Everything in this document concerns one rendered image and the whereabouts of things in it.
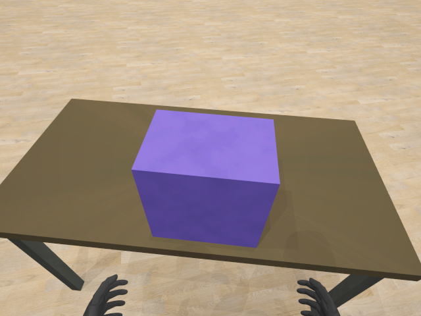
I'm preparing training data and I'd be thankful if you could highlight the carton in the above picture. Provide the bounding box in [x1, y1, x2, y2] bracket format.
[132, 109, 280, 248]

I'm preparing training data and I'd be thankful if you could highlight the right robot hand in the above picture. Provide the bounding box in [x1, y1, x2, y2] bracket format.
[297, 278, 341, 316]

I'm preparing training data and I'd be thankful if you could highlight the left robot hand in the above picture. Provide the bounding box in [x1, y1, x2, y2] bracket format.
[83, 275, 128, 316]

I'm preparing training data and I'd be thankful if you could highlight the table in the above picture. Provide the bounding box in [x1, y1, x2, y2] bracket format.
[0, 99, 421, 313]

